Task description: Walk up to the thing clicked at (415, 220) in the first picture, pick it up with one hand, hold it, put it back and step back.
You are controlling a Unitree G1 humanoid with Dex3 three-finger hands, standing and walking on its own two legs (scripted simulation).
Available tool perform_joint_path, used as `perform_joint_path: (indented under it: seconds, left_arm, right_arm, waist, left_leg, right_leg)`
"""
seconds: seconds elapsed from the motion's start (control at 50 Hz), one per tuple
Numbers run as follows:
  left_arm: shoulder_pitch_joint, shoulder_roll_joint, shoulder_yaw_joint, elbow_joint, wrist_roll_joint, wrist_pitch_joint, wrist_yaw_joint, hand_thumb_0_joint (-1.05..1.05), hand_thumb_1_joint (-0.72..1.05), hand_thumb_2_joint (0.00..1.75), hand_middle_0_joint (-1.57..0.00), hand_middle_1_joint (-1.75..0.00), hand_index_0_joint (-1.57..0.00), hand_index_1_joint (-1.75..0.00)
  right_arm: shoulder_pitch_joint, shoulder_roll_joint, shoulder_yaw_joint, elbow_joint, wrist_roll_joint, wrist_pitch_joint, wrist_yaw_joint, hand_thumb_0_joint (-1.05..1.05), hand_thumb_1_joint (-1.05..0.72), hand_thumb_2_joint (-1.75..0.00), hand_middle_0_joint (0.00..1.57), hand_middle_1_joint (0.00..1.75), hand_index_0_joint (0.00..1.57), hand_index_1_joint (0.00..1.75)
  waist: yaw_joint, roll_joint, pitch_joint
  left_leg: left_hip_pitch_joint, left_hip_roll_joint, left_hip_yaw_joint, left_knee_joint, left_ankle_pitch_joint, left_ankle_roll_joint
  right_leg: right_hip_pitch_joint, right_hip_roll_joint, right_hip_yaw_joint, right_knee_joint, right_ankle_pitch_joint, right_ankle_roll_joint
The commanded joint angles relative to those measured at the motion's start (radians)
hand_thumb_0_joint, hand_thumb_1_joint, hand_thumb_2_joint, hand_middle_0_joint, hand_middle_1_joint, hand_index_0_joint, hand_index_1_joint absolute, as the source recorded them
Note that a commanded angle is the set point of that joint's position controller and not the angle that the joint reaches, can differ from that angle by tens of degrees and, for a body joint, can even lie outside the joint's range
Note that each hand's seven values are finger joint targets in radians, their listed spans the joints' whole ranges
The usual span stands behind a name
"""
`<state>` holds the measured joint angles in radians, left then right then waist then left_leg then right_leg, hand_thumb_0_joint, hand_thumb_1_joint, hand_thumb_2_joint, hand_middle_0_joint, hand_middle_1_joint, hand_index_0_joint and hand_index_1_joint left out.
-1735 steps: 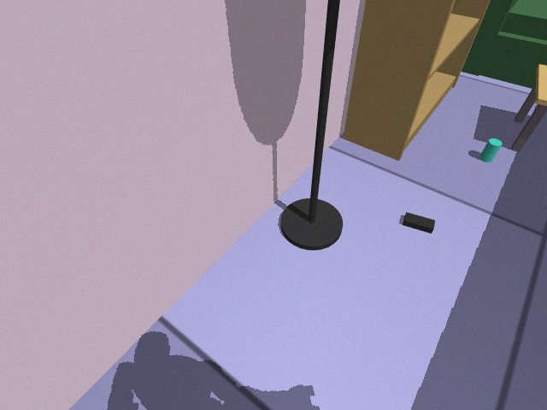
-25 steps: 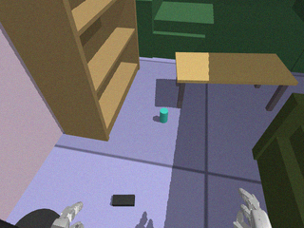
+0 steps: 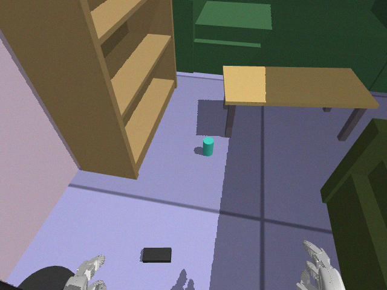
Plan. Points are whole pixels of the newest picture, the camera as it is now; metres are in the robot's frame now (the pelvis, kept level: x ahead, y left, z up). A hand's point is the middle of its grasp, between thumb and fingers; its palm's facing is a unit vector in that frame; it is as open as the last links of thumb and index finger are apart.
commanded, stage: home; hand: left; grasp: from above
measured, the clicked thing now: (157, 255) +0.45 +0.18 -0.70
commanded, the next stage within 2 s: stand in 0.28 s
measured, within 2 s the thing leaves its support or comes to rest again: neither
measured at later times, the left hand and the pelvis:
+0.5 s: hand out of the picture +0.16 +0.20 -0.08, palm faces +0.00 -0.95 -0.31, open 7.4 cm; pelvis -0.01 +0.00 +0.01, yaw +0 degrees
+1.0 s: hand out of the picture +0.03 +0.24 -0.11, palm faces +0.04 -0.95 -0.32, open 7.3 cm; pelvis +0.00 +0.01 +0.06, yaw +1 degrees
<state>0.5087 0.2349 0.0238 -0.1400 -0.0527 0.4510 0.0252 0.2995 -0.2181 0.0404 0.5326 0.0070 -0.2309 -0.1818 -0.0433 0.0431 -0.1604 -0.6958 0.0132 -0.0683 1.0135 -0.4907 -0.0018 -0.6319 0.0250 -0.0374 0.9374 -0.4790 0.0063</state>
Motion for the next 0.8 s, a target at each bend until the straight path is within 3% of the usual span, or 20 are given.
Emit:
perform_joint_path:
  seconds: [0.0, 0.06, 0.1, 0.12, 0.16, 0.2, 0.24, 0.26, 0.3, 0.34, 0.36, 0.38, 0.4, 0.44, 0.48, 0.5, 0.56, 0.62, 0.72, 0.78]
  left_arm:
    - [-0.006, 0.096, 0.055, -0.175, 0.005, -0.051, 0.003, 0.0, 0.9, 0.9, -0.2, -0.3, -0.2, -0.3]
    - [-0.032, 0.117, 0.077, -0.234, 0.0, -0.055, 0.009, 0.0, 0.9, 0.9, -0.2, -0.3, -0.2, -0.3]
    - [-0.003, 0.088, 0.047, -0.183, 0.004, -0.05, 0.005, 0.0, 0.9, 0.9, -0.2, -0.3, -0.2, -0.3]
    - [-0.031, 0.109, 0.068, -0.215, 0.001, -0.052, 0.008, 0.0, 0.9, 0.9, -0.2, -0.3, -0.2, -0.3]
    - [0.009, 0.08, 0.052, -0.171, 0.003, -0.046, 0.006, 0.0, 0.9, 0.9, -0.2, -0.3, -0.2, -0.3]
    - [-0.043, 0.132, 0.086, -0.254, 0.003, -0.06, 0.011, 0.0, 0.9, 0.9, -0.2, -0.3, -0.2, -0.3]
    - [0.013, 0.077, 0.044, -0.164, 0.001, -0.047, 0.003, 0.0, 0.9, 0.9, -0.2, -0.3, -0.2, -0.3]
    - [-0.037, 0.109, 0.071, -0.233, 0.001, -0.057, 0.008, 0.0, 0.9, 0.9, -0.2, -0.3, -0.2, -0.3]
    - [-0.042, 0.127, 0.079, -0.242, 0.003, -0.062, 0.009, 0.0, 0.9, 0.9, -0.2, -0.3, -0.2, -0.3]
    - [0.007, 0.091, 0.055, -0.164, 0.007, -0.052, 0.008, 0.0, 0.9, 0.9, -0.2, -0.3, -0.2, -0.3]
    - [-0.32, 0.171, 0.063, 0.187, 0.124, -0.26, 0.043, 0.0, 0.9, 0.9, -0.2, -0.3, -0.2, -0.3]
    - [-0.224, 0.196, 0.084, 0.337, 0.123, -0.329, 0.038, 0.0, 0.9, 0.9, -0.2, -0.3, -0.2, -0.3]
    - [-0.22, 0.195, 0.079, 0.382, 0.121, -0.361, 0.029, 0.0, 0.9, 0.9, -0.2, -0.3, -0.2, -0.3]
    - [-0.238, 0.204, 0.066, 0.471, 0.124, -0.399, 0.022, 0.0, 0.9, 0.9, -0.2, -0.3, -0.2, -0.3]
    - [-0.291, 0.195, 0.072, 0.564, 0.108, -0.403, 0.015, 0.0, 0.9, 0.9, -0.2, -0.3, -0.2, -0.3]
    - [-0.288, 0.192, 0.07, 0.611, 0.104, -0.41, 0.017, 0.0, 0.9, 0.9, -0.2, -0.3, -0.2, -0.3]
    - [-0.336, 0.189, 0.069, 0.734, 0.104, -0.435, 0.019, 0.0, 0.9, 0.9, -0.2, -0.3, -0.2, -0.3]
    - [-0.334, 0.182, 0.065, 0.838, 0.099, -0.451, 0.019, 0.0, 0.9, 0.9, -0.2, -0.3, -0.2, -0.3]
    - [-0.341, 0.199, 0.063, 0.978, 0.089, -0.463, 0.023, 0.0, 0.9, 0.9, -0.2, -0.3, -0.2, -0.3]
    - [-0.343, 0.196, 0.057, 1.042, 0.084, -0.461, 0.025, 0.0, 0.9, 0.9, -0.2, -0.3, -0.2, -0.3]
  right_arm:
    - [-0.062, -0.126, -0.057, -0.153, 0.001, -0.055, -0.009, 0.0, -0.9, -0.9, 0.2, 0.3, 0.2, 0.3]
    - [-0.066, -0.13, -0.063, -0.176, 0.002, -0.056, -0.012, 0.0, -0.9, -0.9, 0.2, 0.3, 0.2, 0.3]
    - [-0.061, -0.121, -0.056, -0.162, 0.002, -0.053, -0.01, 0.0, -0.9, -0.9, 0.2, 0.3, 0.2, 0.3]
    - [-0.066, -0.126, -0.059, -0.17, 0.002, -0.052, -0.01, 0.0, -0.9, -0.9, 0.2, 0.3, 0.2, 0.3]
    - [-0.058, -0.123, -0.059, -0.169, 0.003, -0.055, -0.01, 0.0, -0.9, -0.9, 0.2, 0.3, 0.2, 0.3]
    - [-0.061, -0.128, -0.064, -0.169, 0.003, -0.053, -0.013, 0.0, -0.9, -0.9, 0.2, 0.3, 0.2, 0.3]
    - [-0.061, -0.121, -0.057, -0.167, 0.004, -0.053, -0.011, 0.0, -0.9, -0.9, 0.2, 0.3, 0.2, 0.3]
    - [-0.06, -0.125, -0.061, -0.165, 0.002, -0.054, -0.012, 0.0, -0.9, -0.9, 0.2, 0.3, 0.2, 0.3]
    - [-0.056, -0.129, -0.064, -0.162, 0.003, -0.05, -0.011, 0.0, -0.9, -0.9, 0.2, 0.3, 0.2, 0.3]
    - [-0.055, -0.121, -0.059, -0.16, 0.003, -0.049, -0.009, 0.0, -0.9, -0.9, 0.2, 0.3, 0.2, 0.3]
    - [-0.142, -0.222, -0.097, 0.085, -0.116, 0.052, 0.05, 0.0, -0.9, -0.9, 0.2, 0.3, 0.2, 0.3]
    - [-0.153, -0.236, -0.115, 0.104, -0.119, 0.092, 0.078, 0.0, -0.9, -0.9, 0.2, 0.3, 0.2, 0.3]
    - [-0.128, -0.247, -0.115, 0.075, -0.128, 0.111, 0.093, 0.0, -0.9, -0.9, 0.2, 0.3, 0.2, 0.3]
    - [-0.134, -0.226, -0.118, 0.123, -0.088, 0.125, 0.128, 0.0, -0.9, -0.9, 0.2, 0.3, 0.2, 0.3]
    - [-0.147, -0.21, -0.115, 0.15, -0.062, 0.136, 0.149, 0.0, -0.9, -0.9, 0.2, 0.3, 0.2, 0.3]
    - [-0.162, -0.207, -0.122, 0.168, -0.057, 0.14, 0.156, 0.0, -0.9, -0.9, 0.2, 0.3, 0.2, 0.3]
    - [-0.161, -0.201, -0.122, 0.227, -0.061, 0.16, 0.162, 0.0, -0.9, -0.9, 0.2, 0.3, 0.2, 0.3]
    - [-0.165, -0.209, -0.123, 0.278, -0.059, 0.17, 0.159, 0.0, -0.9, -0.9, 0.2, 0.3, 0.2, 0.3]
    - [-0.164, -0.221, -0.122, 0.353, -0.051, 0.192, 0.147, 0.0, -0.9, -0.9, 0.2, 0.3, 0.2, 0.3]
    - [-0.166, -0.234, -0.117, 0.396, -0.046, 0.195, 0.144, 0.0, -0.9, -0.9, 0.2, 0.3, 0.2, 0.3]
  waist:
    - [0.006, 0.015, -0.06]
    - [0.008, 0.008, -0.102]
    - [0.003, 0.017, -0.077]
    - [0.005, 0.014, -0.064]
    - [-0.003, 0.002, -0.085]
    - [0.006, 0.017, -0.114]
    - [-0.002, 0.0, -0.071]
    - [0.003, 0.019, -0.085]
    - [0.002, 0.029, -0.122]
    - [0.001, 0.009, -0.066]
    - [0.079, -0.035, 0.156]
    - [0.079, -0.091, 0.071]
    - [0.055, -0.078, 0.056]
    - [0.07, -0.033, 0.014]
    - [0.074, -0.062, 0.053]
    - [0.081, -0.065, 0.038]
    - [0.069, -0.059, 0.063]
    - [0.072, -0.008, 0.082]
    - [0.062, -0.034, 0.103]
    - [0.065, 0.005, 0.141]
  left_leg:
    - [0.105, -0.008, -0.003, -0.182, 0.226, 0.014]
    - [0.11, -0.013, 0.007, -0.168, 0.223, 0.019]
    - [0.1, -0.016, 0.011, -0.169, 0.21, 0.018]
    - [0.092, -0.015, 0.011, -0.171, 0.193, 0.019]
    - [0.105, -0.016, 0.015, -0.163, 0.214, 0.02]
    - [0.112, -0.017, 0.015, -0.154, 0.242, 0.02]
    - [0.1, -0.016, 0.016, -0.153, 0.241, 0.02]
    - [0.107, -0.015, 0.014, -0.161, 0.235, 0.018]
    - [0.128, -0.012, 0.008, -0.16, 0.267, 0.016]
    - [0.104, -0.013, 0.009, -0.161, 0.257, 0.017]
    - [0.147, 0.037, -0.039, -0.261, 0.43, 0.068]
    - [0.195, 0.023, -0.007, -0.252, 0.414, 0.074]
    - [0.226, 0.025, -0.039, -0.264, 0.409, 0.074]
    - [0.294, 0.017, -0.037, -0.294, 0.397, 0.073]
    - [0.304, 0.012, -0.035, -0.339, 0.315, 0.064]
    - [0.34, 0.012, -0.04, -0.341, 0.335, 0.063]
    - [0.378, 0.02, -0.052, -0.4, 0.319, 0.064]
    - [0.419, 0.04, -0.076, -0.461, 0.387, 0.062]
    - [0.494, 0.046, -0.07, -0.529, 0.425, 0.052]
    - [0.51, 0.062, -0.091, -0.612, 0.426, 0.048]
  right_leg:
    - [0.022, 0.011, -0.023, -0.132, 0.193, -0.017]
    - [0.039, 0.008, -0.02, -0.139, 0.197, -0.015]
    - [0.022, 0.008, -0.018, -0.143, 0.186, -0.016]
    - [0.017, 0.008, -0.019, -0.146, 0.174, -0.014]
    - [0.024, 0.007, -0.016, -0.144, 0.192, -0.014]
    - [0.038, 0.005, -0.015, -0.139, 0.221, -0.013]
    - [0.022, 0.006, -0.016, -0.141, 0.218, -0.012]
    - [0.028, 0.007, -0.016, -0.138, 0.213, -0.013]
    - [0.042, 0.008, -0.018, -0.128, 0.234, -0.017]
    - [0.022, 0.009, -0.02, -0.133, 0.227, -0.016]
    - [0.196, -0.07, 0.07, -0.18, 0.221, -0.042]
    - [0.235, -0.09, 0.132, -0.225, 0.223, -0.076]
    - [0.211, -0.079, 0.145, -0.219, 0.255, -0.087]
    - [0.292, -0.104, 0.147, -0.216, 0.332, -0.075]
    - [0.282, -0.1, 0.133, -0.267, 0.254, -0.056]
    - [0.293, -0.105, 0.132, -0.287, 0.26, -0.054]
    - [0.312, -0.108, 0.128, -0.34, 0.244, -0.042]
    - [0.364, -0.1, 0.1, -0.37, 0.313, -0.031]
    - [0.438, -0.12, 0.107, -0.47, 0.385, -0.033]
    - [0.475, -0.109, 0.092, -0.504, 0.361, -0.021]
